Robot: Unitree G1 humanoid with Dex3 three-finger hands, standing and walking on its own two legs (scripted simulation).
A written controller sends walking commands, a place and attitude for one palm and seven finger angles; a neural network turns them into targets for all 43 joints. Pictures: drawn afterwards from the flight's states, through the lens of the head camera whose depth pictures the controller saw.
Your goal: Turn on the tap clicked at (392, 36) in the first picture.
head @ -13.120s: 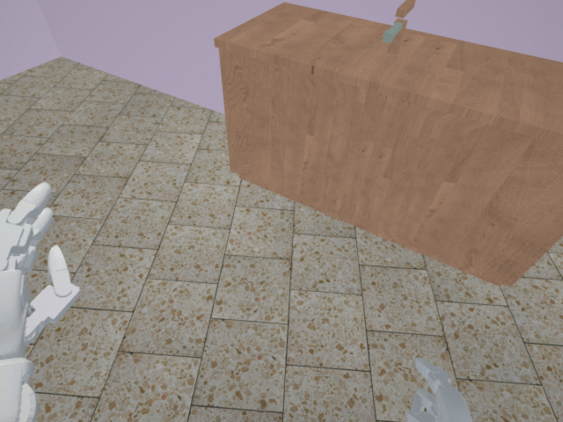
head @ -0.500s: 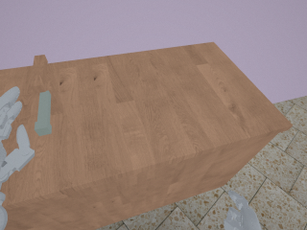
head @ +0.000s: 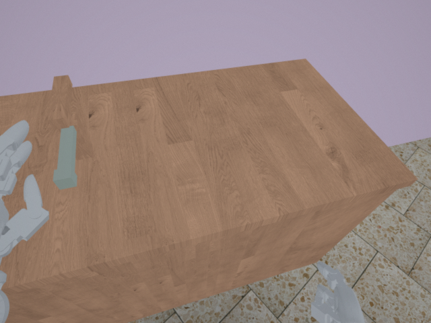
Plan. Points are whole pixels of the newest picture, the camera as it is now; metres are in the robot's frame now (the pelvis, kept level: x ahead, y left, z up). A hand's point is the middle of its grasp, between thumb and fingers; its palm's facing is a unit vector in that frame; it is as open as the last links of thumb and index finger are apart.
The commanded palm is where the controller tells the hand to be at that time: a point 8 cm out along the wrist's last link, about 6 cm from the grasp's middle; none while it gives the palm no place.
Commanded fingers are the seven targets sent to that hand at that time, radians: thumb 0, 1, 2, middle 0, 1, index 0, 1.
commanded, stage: shuffle to correct the standing spot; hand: left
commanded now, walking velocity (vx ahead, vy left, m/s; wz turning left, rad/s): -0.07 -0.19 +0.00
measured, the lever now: (65, 178) +0.33 +0.29 +0.08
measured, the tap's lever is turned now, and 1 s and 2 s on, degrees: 0 0 0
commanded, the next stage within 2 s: none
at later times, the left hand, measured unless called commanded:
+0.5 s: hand (51, 210) +0.22 +0.23 +0.17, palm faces +0.30 -0.86 -0.42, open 7.4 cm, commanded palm +0.16 +0.28 +0.18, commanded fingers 0.00 0.90 0.90 -0.20 -0.30 -0.20 -0.30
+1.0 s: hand (47, 211) +0.22 +0.24 +0.16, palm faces +0.32 -0.86 -0.40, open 7.4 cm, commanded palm +0.16 +0.28 +0.18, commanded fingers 0.00 0.90 0.90 -0.20 -0.30 -0.20 -0.30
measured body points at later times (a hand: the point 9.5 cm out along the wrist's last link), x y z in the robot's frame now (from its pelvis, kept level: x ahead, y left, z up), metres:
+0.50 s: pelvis +0.01 +0.00 +0.00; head +0.04 +0.01 +0.45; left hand +0.20 +0.28 +0.19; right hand +0.17 -0.24 -0.08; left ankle +0.04 +0.14 -0.73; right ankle +0.00 -0.07 -0.73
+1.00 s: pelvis +0.01 +0.00 +0.00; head +0.04 +0.01 +0.45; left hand +0.20 +0.28 +0.19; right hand +0.18 -0.23 -0.08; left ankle +0.04 +0.14 -0.73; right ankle +0.00 -0.07 -0.73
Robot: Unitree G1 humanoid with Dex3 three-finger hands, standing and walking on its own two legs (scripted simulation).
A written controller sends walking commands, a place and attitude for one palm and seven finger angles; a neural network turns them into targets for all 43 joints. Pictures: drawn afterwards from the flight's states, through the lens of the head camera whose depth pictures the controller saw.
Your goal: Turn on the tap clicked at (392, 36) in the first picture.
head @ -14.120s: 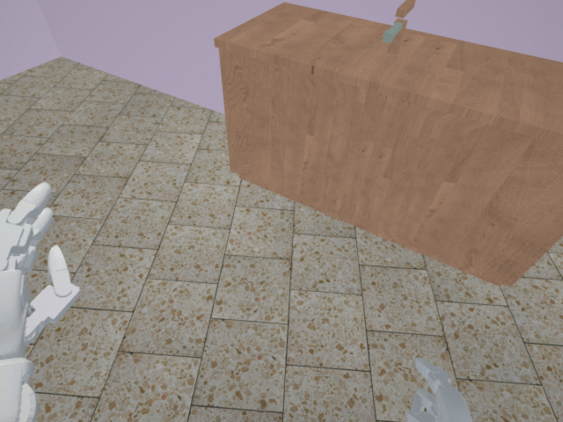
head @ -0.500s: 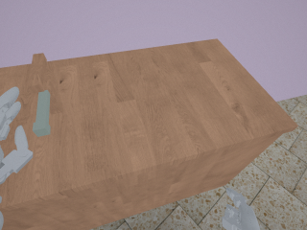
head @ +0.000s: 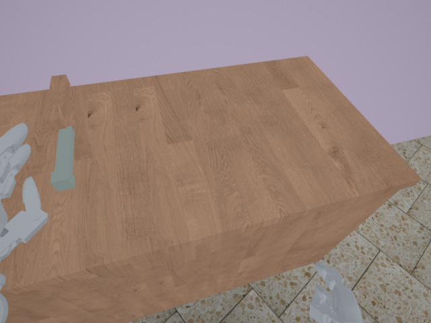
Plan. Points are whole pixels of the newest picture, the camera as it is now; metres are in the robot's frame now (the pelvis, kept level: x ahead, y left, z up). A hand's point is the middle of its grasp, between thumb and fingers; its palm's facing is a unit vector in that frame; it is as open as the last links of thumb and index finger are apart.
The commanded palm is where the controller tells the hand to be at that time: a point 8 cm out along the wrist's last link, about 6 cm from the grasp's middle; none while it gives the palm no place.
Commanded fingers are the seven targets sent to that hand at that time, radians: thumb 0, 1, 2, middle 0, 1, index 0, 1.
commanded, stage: shuffle to correct the standing spot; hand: left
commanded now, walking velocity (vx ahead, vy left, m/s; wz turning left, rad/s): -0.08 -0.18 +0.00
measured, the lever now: (63, 179) +0.33 +0.29 +0.08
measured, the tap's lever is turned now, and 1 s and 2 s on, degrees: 0 0 0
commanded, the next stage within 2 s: none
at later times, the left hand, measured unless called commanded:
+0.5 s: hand (45, 210) +0.23 +0.24 +0.17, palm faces +0.31 -0.86 -0.40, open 7.4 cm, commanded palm +0.16 +0.28 +0.18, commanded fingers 0.00 0.90 0.90 -0.20 -0.30 -0.20 -0.30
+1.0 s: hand (38, 218) +0.21 +0.24 +0.17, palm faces +0.34 -0.86 -0.39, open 7.4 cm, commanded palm +0.16 +0.28 +0.18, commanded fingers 0.00 0.90 0.90 -0.20 -0.30 -0.20 -0.30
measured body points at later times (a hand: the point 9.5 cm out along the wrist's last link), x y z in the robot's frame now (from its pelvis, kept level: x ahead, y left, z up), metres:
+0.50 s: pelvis +0.00 +0.00 +0.00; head +0.04 +0.01 +0.45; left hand +0.20 +0.28 +0.19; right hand +0.17 -0.23 -0.08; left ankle +0.04 +0.14 -0.73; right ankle -0.01 -0.07 -0.73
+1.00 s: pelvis +0.00 +0.00 +0.00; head +0.02 +0.01 +0.45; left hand +0.19 +0.28 +0.19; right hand +0.16 -0.23 -0.08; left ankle +0.04 +0.14 -0.73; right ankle -0.01 -0.07 -0.73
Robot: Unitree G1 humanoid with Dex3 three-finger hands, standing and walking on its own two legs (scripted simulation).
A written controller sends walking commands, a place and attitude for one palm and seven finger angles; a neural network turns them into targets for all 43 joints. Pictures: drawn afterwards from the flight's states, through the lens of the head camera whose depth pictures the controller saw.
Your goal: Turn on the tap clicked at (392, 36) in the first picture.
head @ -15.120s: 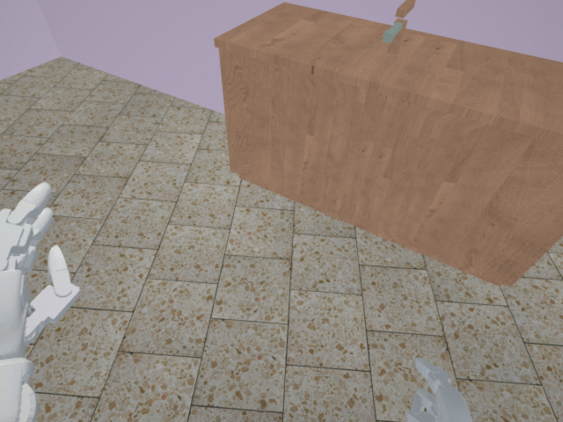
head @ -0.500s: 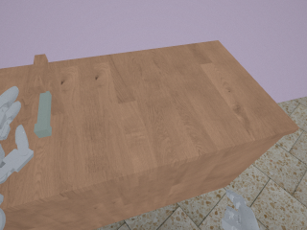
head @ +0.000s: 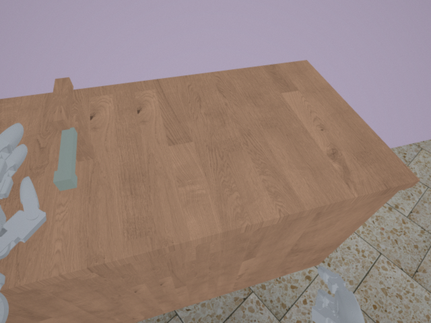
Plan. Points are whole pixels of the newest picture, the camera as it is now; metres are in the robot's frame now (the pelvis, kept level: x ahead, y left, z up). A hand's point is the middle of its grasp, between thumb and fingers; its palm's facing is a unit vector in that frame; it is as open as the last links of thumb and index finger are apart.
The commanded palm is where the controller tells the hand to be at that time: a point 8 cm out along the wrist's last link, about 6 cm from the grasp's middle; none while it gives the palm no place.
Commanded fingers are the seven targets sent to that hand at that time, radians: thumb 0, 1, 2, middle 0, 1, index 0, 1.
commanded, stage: shuffle to correct the standing spot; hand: left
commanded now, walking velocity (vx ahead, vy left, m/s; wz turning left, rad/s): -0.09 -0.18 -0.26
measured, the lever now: (65, 179) +0.33 +0.29 +0.08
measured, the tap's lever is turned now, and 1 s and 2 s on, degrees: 0 0 0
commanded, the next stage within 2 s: come to a stop and stand still in 1.38 s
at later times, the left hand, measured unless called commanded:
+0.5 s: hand (48, 214) +0.22 +0.23 +0.17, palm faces +0.31 -0.86 -0.41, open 7.4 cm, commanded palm +0.16 +0.28 +0.18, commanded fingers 0.00 0.90 0.90 -0.20 -0.30 -0.20 -0.30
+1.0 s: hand (53, 209) +0.23 +0.23 +0.17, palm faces +0.31 -0.86 -0.41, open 7.4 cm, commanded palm +0.17 +0.27 +0.18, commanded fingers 0.00 0.90 0.90 -0.20 -0.30 -0.20 -0.30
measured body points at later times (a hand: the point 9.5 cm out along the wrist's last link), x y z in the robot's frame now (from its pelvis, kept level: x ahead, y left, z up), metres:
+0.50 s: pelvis +0.00 +0.00 +0.00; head +0.03 +0.00 +0.45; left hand +0.20 +0.28 +0.19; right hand +0.17 -0.23 -0.08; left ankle +0.04 +0.15 -0.73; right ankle -0.01 -0.07 -0.73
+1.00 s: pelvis +0.01 -0.01 +0.00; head +0.05 +0.00 +0.45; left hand +0.21 +0.27 +0.19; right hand +0.18 -0.24 -0.08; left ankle +0.04 +0.15 -0.73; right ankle -0.01 -0.07 -0.73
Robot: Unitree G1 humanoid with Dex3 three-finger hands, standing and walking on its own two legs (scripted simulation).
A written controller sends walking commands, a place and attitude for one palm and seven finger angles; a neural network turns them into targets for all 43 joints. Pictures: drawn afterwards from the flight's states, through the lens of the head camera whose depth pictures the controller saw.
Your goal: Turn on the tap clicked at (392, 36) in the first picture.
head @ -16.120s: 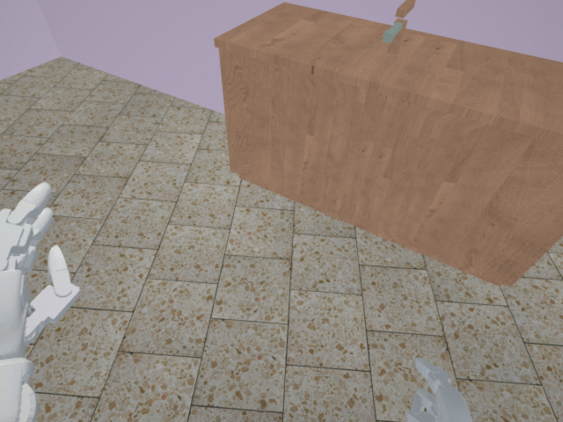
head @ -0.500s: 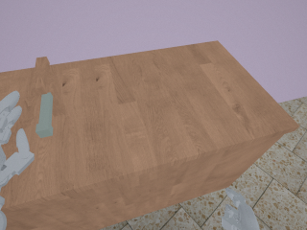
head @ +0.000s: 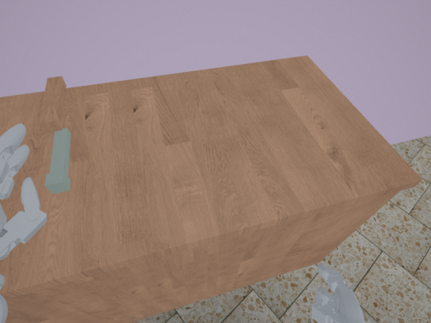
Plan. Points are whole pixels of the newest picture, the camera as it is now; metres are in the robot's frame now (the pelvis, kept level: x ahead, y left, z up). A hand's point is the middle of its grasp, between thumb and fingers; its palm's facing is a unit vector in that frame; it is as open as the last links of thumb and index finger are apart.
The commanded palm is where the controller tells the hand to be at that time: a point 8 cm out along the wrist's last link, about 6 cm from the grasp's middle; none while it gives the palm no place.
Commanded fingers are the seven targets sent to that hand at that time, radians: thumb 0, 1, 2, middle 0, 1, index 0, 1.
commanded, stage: shuffle to correct the standing spot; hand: left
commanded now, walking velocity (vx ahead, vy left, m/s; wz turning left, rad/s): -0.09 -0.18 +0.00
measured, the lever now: (58, 182) +0.32 +0.30 +0.08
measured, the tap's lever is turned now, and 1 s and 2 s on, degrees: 0 0 0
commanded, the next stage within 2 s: come to a stop and stand still in 0.38 s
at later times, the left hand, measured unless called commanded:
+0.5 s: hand (36, 221) +0.21 +0.24 +0.17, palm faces +0.32 -0.85 -0.41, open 7.4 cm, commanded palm +0.15 +0.28 +0.18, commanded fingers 0.00 0.90 0.90 -0.20 -0.30 -0.20 -0.30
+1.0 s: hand out of the picture +0.21 +0.32 +0.18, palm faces +0.40 -0.84 -0.35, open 7.4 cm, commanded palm +0.15 +0.34 +0.18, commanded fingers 0.00 0.90 0.90 -0.20 -0.30 -0.20 -0.30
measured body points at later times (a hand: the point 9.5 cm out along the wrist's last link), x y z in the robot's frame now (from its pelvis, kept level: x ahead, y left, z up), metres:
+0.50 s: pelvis -0.01 +0.00 +0.00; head +0.03 +0.01 +0.45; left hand +0.19 +0.28 +0.19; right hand +0.16 -0.23 -0.08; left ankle +0.03 +0.15 -0.73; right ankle -0.02 -0.06 -0.73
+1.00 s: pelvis -0.02 +0.07 +0.01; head +0.00 +0.10 +0.46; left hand +0.18 +0.37 +0.19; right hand +0.14 -0.16 -0.06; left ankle +0.03 +0.15 -0.73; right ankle -0.02 -0.06 -0.73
